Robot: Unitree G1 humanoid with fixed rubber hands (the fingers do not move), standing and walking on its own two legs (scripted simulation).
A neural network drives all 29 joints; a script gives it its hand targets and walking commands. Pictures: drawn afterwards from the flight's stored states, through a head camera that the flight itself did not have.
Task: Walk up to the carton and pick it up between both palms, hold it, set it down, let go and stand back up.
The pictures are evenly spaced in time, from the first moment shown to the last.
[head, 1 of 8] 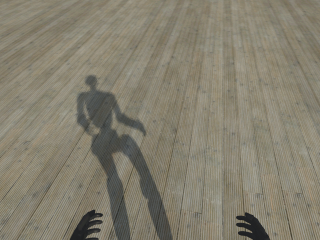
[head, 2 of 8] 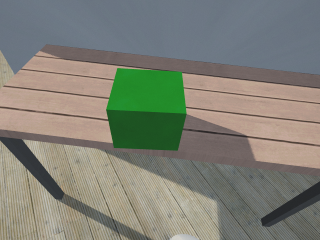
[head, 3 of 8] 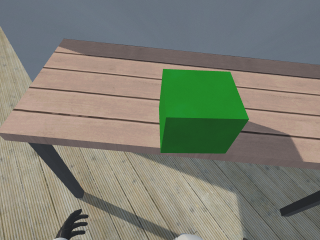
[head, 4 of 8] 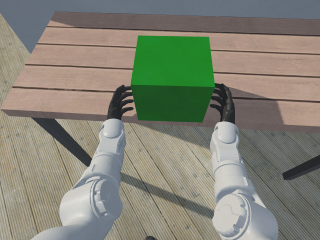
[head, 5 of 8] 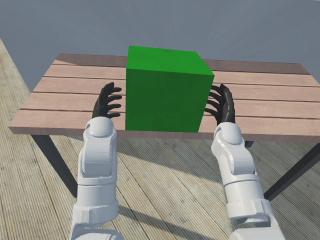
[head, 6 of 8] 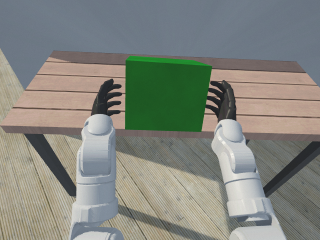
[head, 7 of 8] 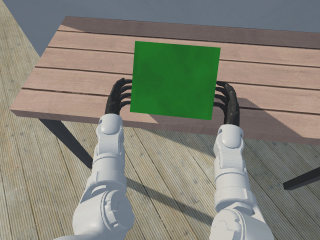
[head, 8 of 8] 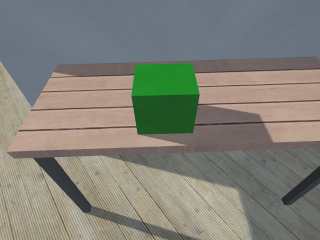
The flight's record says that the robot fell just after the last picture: no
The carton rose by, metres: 0.15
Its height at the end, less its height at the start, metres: +0.01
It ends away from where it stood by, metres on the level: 0.07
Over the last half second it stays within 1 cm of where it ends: yes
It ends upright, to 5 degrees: no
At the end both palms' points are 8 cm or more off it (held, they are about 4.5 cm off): yes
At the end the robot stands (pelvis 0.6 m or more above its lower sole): yes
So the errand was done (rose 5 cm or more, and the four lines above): no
